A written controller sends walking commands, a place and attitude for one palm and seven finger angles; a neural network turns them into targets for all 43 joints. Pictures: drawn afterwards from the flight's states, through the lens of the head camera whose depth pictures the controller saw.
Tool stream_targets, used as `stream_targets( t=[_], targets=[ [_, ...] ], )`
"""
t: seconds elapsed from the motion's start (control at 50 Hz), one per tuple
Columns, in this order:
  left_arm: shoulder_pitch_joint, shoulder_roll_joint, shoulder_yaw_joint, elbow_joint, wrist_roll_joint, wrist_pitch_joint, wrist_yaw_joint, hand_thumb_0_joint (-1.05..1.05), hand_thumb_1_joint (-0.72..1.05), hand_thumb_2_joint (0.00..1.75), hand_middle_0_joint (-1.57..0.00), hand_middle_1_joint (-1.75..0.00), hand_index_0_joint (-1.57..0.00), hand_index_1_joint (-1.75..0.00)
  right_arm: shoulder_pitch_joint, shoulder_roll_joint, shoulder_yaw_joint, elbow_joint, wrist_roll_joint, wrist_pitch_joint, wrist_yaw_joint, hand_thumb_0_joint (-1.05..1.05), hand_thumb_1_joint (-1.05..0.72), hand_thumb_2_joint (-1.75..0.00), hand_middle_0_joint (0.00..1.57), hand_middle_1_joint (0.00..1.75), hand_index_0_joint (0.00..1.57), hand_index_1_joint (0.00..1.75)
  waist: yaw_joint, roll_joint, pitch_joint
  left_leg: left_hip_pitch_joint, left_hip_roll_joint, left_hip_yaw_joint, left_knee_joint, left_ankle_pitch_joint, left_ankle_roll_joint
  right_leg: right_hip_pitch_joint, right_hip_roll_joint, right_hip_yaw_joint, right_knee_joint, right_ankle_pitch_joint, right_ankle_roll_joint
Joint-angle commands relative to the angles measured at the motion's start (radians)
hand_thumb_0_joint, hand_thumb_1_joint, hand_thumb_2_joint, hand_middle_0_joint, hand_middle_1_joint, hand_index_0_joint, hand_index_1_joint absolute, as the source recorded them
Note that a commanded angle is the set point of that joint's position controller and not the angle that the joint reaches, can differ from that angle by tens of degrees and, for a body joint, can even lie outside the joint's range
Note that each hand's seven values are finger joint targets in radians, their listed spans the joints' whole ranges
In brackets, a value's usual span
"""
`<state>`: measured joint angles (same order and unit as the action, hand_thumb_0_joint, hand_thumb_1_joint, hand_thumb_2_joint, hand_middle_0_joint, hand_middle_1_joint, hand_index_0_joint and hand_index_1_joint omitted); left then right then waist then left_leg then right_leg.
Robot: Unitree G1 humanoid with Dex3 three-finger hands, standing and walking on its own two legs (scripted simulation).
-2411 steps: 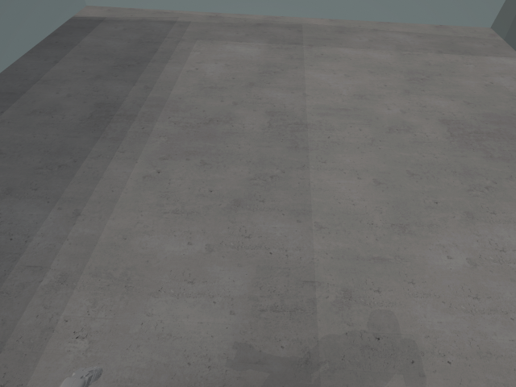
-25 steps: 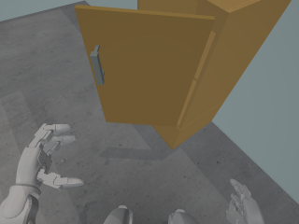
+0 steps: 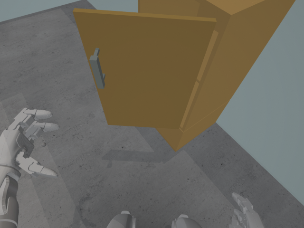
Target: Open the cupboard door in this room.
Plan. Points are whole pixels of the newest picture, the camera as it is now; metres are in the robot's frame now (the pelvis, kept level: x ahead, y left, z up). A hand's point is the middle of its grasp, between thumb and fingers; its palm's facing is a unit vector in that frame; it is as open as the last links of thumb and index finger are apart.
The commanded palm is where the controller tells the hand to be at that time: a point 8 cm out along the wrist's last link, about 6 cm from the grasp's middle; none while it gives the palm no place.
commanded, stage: raise the hand with hooked fingers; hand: left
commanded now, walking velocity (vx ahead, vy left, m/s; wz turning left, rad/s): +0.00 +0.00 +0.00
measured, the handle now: (99, 69) +0.57 +0.21 +0.03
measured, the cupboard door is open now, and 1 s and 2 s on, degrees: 51 51 51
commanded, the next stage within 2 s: move the hooked fingers beside the handle in 0.42 s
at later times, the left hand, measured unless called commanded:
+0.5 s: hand (51, 146) +0.29 +0.26 +0.05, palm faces +0.03 -1.00 -0.04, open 14.0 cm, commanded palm +0.26 +0.31 +0.05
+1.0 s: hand (60, 120) +0.36 +0.26 +0.05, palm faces +0.01 -1.00 -0.03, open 14.0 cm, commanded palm +0.34 +0.31 +0.05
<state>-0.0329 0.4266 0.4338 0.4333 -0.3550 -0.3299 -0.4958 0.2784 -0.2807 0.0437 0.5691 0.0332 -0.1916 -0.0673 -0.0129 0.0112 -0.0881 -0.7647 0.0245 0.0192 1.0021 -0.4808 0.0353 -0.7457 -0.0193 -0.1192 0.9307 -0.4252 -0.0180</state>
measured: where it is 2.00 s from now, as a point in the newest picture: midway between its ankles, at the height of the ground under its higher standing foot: outside the picture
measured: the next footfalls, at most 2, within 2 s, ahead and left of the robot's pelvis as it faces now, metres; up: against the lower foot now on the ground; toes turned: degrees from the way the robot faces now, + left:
none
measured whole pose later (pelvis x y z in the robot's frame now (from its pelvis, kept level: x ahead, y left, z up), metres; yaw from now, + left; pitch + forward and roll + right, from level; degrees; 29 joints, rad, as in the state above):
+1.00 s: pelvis +0.00 -0.01 +0.00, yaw -1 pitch +16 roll -2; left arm -0.32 0.48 0.47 0.72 -0.30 -0.36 -0.51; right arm 0.31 -0.29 0.04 0.58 0.03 -0.13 -0.06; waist -0.05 0.00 -0.10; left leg -0.82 0.04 0.03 1.02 -0.48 0.03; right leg -0.82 0.00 -0.11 0.96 -0.42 -0.03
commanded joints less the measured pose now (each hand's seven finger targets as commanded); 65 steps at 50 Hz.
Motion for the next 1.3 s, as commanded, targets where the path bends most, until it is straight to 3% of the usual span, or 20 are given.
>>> stream_targets(
  t=[0.0, 0.08, 0.4, 0.5, 0.56, 0.6, 0.68, 0.72, 0.76, 0.8, 0.88, 0.9, 0.98, 1.02, 1.08, 1.14, 1.18, 1.22, 1.26, 1.28],
  targets=[
    [-0.110, 0.213, 0.079, -0.188, -0.028, -0.065, -0.021, 0.00, -0.50, 0.30, -0.30, -1.20, -0.30, -1.20, 0.012, -0.158, -0.078, -0.137, 0.001, -0.050, -0.001, 0.00, -0.90, -0.90, 0.20, 0.30, 0.20, 0.30, 0.009, 0.076, -0.304, 0.183, -0.017, -0.060, -0.158, 0.391, -0.027, 0.176, 0.039, 0.056, -0.088, 0.264, -0.011],
    [-0.122, 0.242, 0.106, -0.207, -0.025, -0.080, 0.000, 0.00, -0.50, 0.30, -0.30, -1.20, -0.30, -1.20, 0.015, -0.158, -0.080, -0.141, -0.002, -0.045, 0.006, 0.00, -0.90, -0.90, 0.20, 0.30, 0.20, 0.30, 0.014, 0.094, -0.294, 0.179, -0.018, -0.058, -0.163, 0.385, -0.030, 0.174, 0.040, 0.057, -0.084, 0.252, -0.014],
    [-0.143, 0.213, 0.086, -0.152, -0.027, -0.095, -0.007, 0.00, -0.50, 0.30, -0.30, -1.20, -0.30, -1.20, -0.003, -0.147, -0.070, -0.142, 0.004, -0.031, -0.004, 0.00, -0.90, -0.90, 0.20, 0.30, 0.20, 0.30, -0.002, 0.064, -0.254, 0.122, -0.024, -0.040, -0.159, 0.271, -0.015, 0.192, 0.035, 0.089, -0.112, 0.198, -0.007],
    [-0.160, 0.226, 0.094, -0.180, -0.027, -0.097, -0.009, 0.00, -0.50, 0.30, -0.30, -1.20, -0.30, -1.20, -0.004, -0.146, -0.069, -0.144, 0.001, -0.034, -0.005, 0.00, -0.90, -0.90, 0.20, 0.30, 0.20, 0.30, 0.001, 0.070, -0.284, 0.132, -0.024, -0.042, -0.151, 0.298, -0.015, 0.208, 0.033, 0.090, -0.102, 0.230, -0.006],
    [-0.331, 0.225, 0.066, -0.143, -0.017, -0.098, -0.006, 0.00, -0.50, 0.30, -0.30, -1.20, -0.30, -1.20, 0.000, -0.150, -0.066, -0.118, 0.001, -0.034, -0.016, 0.00, -0.90, -0.90, 0.20, 0.30, 0.20, 0.30, -0.038, 0.062, -0.242, 0.108, -0.020, -0.044, -0.130, 0.247, -0.013, 0.146, 0.035, 0.099, -0.101, 0.182, -0.004],
    [-0.326, 0.254, 0.090, -0.080, -0.005, -0.097, -0.010, 0.00, -0.50, 0.30, -0.30, -1.20, -0.30, -1.20, 0.008, -0.153, -0.065, -0.112, 0.003, -0.032, -0.019, 0.00, -0.90, -0.90, 0.20, 0.30, 0.20, 0.30, -0.022, 0.078, -0.260, 0.104, -0.021, -0.045, -0.137, 0.236, -0.016, 0.157, 0.032, 0.101, -0.101, 0.163, -0.007],
    [-0.410, 0.284, 0.088, -0.045, 0.013, -0.095, -0.021, 0.00, -0.50, 0.30, -0.30, -1.20, -0.30, -1.20, 0.022, -0.155, -0.065, -0.102, 0.001, -0.026, -0.022, 0.00, -0.90, -0.90, 0.20, 0.30, 0.20, 0.30, -0.024, 0.084, -0.321, 0.121, -0.018, -0.045, -0.125, 0.287, -0.014, 0.170, 0.033, 0.102, -0.082, 0.219, -0.008],
    [-0.416, 0.272, 0.079, -0.014, 0.013, -0.086, -0.024, 0.00, -0.50, 0.30, -0.30, -1.20, -0.30, -1.20, 0.025, -0.155, -0.065, -0.106, 0.002, -0.021, -0.019, 0.00, -0.90, -0.90, 0.20, 0.30, 0.20, 0.30, -0.020, 0.082, -0.323, 0.118, -0.019, -0.043, -0.128, 0.294, -0.015, 0.172, 0.032, 0.100, -0.082, 0.230, -0.007],
    [-0.451, 0.324, 0.114, 0.039, 0.016, -0.081, -0.023, 0.00, -0.50, 0.30, -0.30, -1.20, -0.30, -1.20, 0.035, -0.162, -0.064, -0.097, -0.001, -0.010, -0.019, 0.00, -0.90, -0.90, 0.20, 0.30, 0.20, 0.30, -0.019, 0.077, -0.318, 0.089, -0.019, -0.039, -0.116, 0.293, -0.014, 0.180, 0.033, 0.108, -0.077, 0.234, -0.010],
    [-0.479, 0.318, 0.110, 0.077, 0.024, -0.077, -0.024, 0.00, -0.50, 0.30, -0.30, -1.20, -0.30, -1.20, 0.039, -0.161, -0.064, -0.100, 0.000, 0.000, -0.015, 0.00, -0.90, -0.90, 0.20, 0.30, 0.20, 0.30, -0.021, 0.075, -0.314, 0.082, -0.018, -0.039, -0.122, 0.290, -0.016, 0.172, 0.032, 0.102, -0.075, 0.235, -0.008],
    [-0.500, 0.326, 0.109, 0.052, 0.030, -0.096, -0.021, 0.00, -0.50, 0.30, -0.30, -1.20, -0.30, -1.20, 0.066, -0.162, -0.072, -0.106, -0.003, 0.011, -0.003, 0.00, -0.90, -0.90, 0.20, 0.30, 0.20, 0.30, -0.013, 0.102, -0.394, 0.128, -0.015, -0.040, -0.117, 0.364, -0.016, 0.185, 0.037, 0.099, -0.060, 0.294, -0.009],
    [-0.496, 0.317, 0.103, 0.069, 0.033, -0.095, -0.018, 0.00, -0.50, 0.30, -0.30, -1.20, -0.30, -1.20, 0.066, -0.161, -0.074, -0.105, -0.002, 0.015, -0.001, 0.00, -0.90, -0.90, 0.20, 0.30, 0.20, 0.30, -0.017, 0.113, -0.377, 0.128, -0.015, -0.039, -0.120, 0.356, -0.017, 0.170, 0.038, 0.097, -0.064, 0.284, -0.008],
    [-0.559, 0.341, 0.121, 0.144, 0.040, -0.096, -0.009, 0.00, -0.50, 0.30, -0.30, -1.20, -0.30, -1.20, 0.089, -0.172, -0.076, -0.091, -0.002, 0.037, -0.001, 0.00, -0.90, -0.90, 0.20, 0.30, 0.20, 0.30, -0.035, 0.043, -0.346, 0.084, -0.011, -0.038, -0.117, 0.321, -0.011, 0.154, 0.042, 0.096, -0.066, 0.263, -0.004],
    [-0.618, 0.344, 0.106, 0.145, 0.056, -0.106, -0.004, 0.00, -0.50, 0.30, -0.30, -1.20, -0.30, -1.20, 0.092, -0.170, -0.076, -0.085, -0.004, 0.044, -0.001, 0.00, -0.90, -0.90, 0.20, 0.30, 0.20, 0.30, -0.036, 0.114, -0.352, 0.102, -0.012, -0.041, -0.122, 0.320, -0.015, 0.131, 0.039, 0.094, -0.060, 0.248, -0.008],
    [-0.663, 0.388, 0.133, 0.166, 0.070, -0.120, 0.001, 0.00, -0.50, 0.30, -0.30, -1.20, -0.30, -1.20, 0.117, -0.176, -0.080, -0.072, -0.009, 0.058, -0.001, 0.00, -0.90, -0.90, 0.20, 0.30, 0.20, 0.30, -0.043, 0.093, -0.396, 0.119, -0.006, -0.044, -0.108, 0.357, -0.013, 0.130, 0.044, 0.095, -0.052, 0.275, -0.007],
    [-0.728, 0.392, 0.124, 0.244, 0.082, -0.127, 0.002, 0.00, -0.50, 0.30, -0.30, -1.20, -0.30, -1.20, 0.123, -0.179, -0.077, -0.060, -0.009, 0.071, -0.002, 0.00, -0.90, -0.90, 0.20, 0.30, 0.20, 0.30, -0.055, 0.084, -0.353, 0.086, -0.006, -0.047, -0.109, 0.305, -0.012, 0.100, 0.044, 0.092, -0.055, 0.230, -0.007],
    [-0.771, 0.407, 0.127, 0.233, 0.089, -0.140, -0.002, 0.00, -0.50, 0.30, -0.30, -1.20, -0.30, -1.20, 0.132, -0.178, -0.079, -0.058, -0.012, 0.078, -0.001, 0.00, -0.90, -0.90, 0.20, 0.30, 0.20, 0.30, -0.047, 0.146, -0.412, 0.135, -0.006, -0.049, -0.100, 0.358, -0.016, 0.099, 0.046, 0.096, -0.044, 0.259, -0.011],
    [-0.772, 0.376, 0.097, 0.278, 0.098, -0.131, -0.001, 0.00, -0.50, 0.30, -0.30, -1.20, -0.30, -1.20, 0.142, -0.178, -0.078, -0.056, -0.013, 0.089, 0.003, 0.00, -0.90, -0.90, 0.20, 0.30, 0.20, 0.30, -0.062, 0.115, -0.404, 0.137, -0.002, -0.054, -0.099, 0.372, -0.016, 0.076, 0.048, 0.085, -0.043, 0.261, -0.007],
    [-0.828, 0.417, 0.121, 0.347, 0.103, -0.129, 0.003, 0.00, -0.50, 0.30, -0.30, -1.20, -0.30, -1.20, 0.152, -0.185, -0.075, -0.043, -0.014, 0.100, 0.001, 0.00, -0.90, -0.90, 0.20, 0.30, 0.20, 0.30, -0.071, 0.092, -0.368, 0.094, -0.001, -0.054, -0.089, 0.342, -0.011, 0.060, 0.050, 0.085, -0.039, 0.246, -0.010],
    [-0.857, 0.438, 0.132, 0.362, 0.111, -0.130, 0.004, 0.00, -0.50, 0.30, -0.30, -1.20, -0.30, -1.20, 0.157, -0.187, -0.076, -0.041, -0.015, 0.106, 0.001, 0.00, -0.90, -0.90, 0.20, 0.30, 0.20, 0.30, -0.074, 0.083, -0.386, 0.083, 0.000, -0.051, -0.085, 0.327, -0.009, 0.066, 0.049, 0.091, -0.039, 0.243, -0.005]
  ],
)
